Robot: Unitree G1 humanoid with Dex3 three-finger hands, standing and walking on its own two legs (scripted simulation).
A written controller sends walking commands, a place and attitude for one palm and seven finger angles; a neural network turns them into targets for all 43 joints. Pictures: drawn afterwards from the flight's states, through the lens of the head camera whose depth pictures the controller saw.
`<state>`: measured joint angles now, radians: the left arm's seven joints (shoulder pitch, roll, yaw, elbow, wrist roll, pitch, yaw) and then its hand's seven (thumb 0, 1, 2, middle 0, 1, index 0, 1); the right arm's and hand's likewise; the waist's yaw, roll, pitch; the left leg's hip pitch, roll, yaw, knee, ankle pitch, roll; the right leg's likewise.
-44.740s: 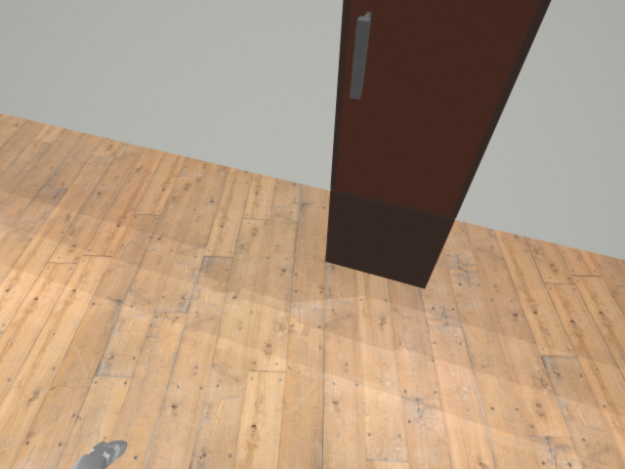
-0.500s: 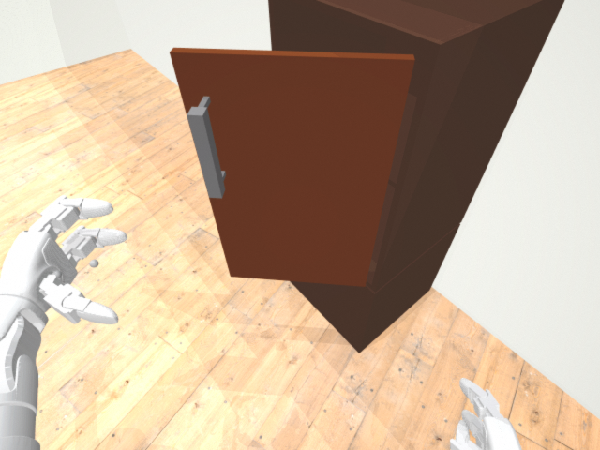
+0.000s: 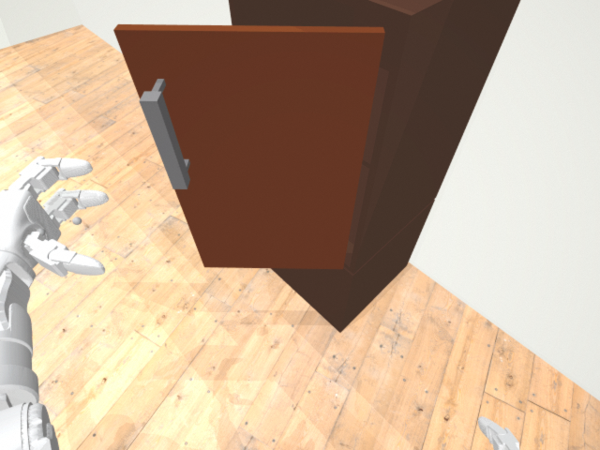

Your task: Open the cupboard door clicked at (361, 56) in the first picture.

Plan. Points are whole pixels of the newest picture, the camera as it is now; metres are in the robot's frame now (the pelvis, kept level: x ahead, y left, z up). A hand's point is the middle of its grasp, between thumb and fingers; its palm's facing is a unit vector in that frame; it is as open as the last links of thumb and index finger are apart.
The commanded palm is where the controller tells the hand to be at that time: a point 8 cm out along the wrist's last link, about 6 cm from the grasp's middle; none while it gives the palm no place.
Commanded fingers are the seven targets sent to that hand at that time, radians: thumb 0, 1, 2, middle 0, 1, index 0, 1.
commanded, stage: move the hooked fingers beside the handle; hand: left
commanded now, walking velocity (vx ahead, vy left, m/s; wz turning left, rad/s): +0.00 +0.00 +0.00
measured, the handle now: (171, 136) +0.55 +0.23 +0.11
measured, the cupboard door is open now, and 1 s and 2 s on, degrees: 45 45 45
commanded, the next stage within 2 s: slide the fingers in behind the handle in 1.80 s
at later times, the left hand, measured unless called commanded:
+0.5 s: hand (98, 183) +0.43 +0.29 +0.12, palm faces +0.01 -1.00 -0.01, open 14.0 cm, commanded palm +0.41 +0.34 +0.12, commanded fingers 0.00 -0.50 0.30 -0.30 -1.20 -0.30 -1.20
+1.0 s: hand (116, 151) +0.49 +0.29 +0.13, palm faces +0.02 -1.00 -0.01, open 14.0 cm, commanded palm +0.48 +0.33 +0.11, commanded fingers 0.00 -0.50 0.30 -0.30 -1.20 -0.30 -1.20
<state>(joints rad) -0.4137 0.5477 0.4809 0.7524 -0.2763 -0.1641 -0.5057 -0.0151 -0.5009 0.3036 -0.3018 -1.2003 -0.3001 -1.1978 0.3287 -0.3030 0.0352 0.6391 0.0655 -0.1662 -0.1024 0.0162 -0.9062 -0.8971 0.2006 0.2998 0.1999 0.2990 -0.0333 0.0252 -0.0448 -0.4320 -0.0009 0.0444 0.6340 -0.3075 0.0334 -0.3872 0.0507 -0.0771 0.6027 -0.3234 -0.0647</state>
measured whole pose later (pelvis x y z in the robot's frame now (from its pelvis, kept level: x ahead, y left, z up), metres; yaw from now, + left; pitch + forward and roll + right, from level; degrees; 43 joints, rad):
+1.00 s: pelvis +0.01 +0.03 -0.01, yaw -1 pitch +14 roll -3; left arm -0.92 0.68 0.45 1.23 -0.14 -0.29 -0.42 -0.02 -0.50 0.30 -0.30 -1.20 -0.30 -1.20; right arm 0.41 -0.30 0.04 0.66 0.02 0.02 -0.07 0.01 -0.91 -0.90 0.20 0.30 0.20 0.30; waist -0.15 0.01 -0.06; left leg -0.64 -0.01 0.05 0.72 -0.34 0.07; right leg -0.57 0.04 -0.07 0.65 -0.33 -0.03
